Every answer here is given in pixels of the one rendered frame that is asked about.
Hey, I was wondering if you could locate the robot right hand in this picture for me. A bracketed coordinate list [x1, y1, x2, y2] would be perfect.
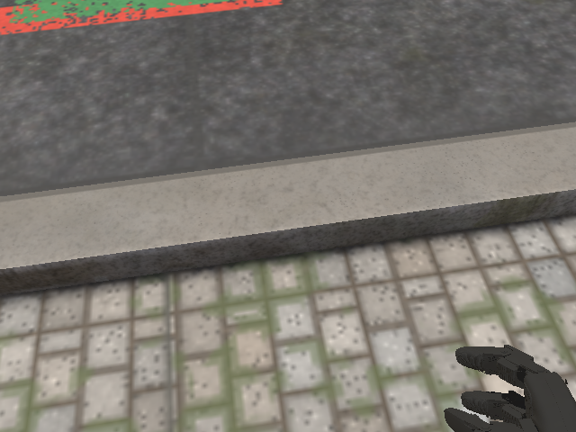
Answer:
[444, 345, 576, 432]

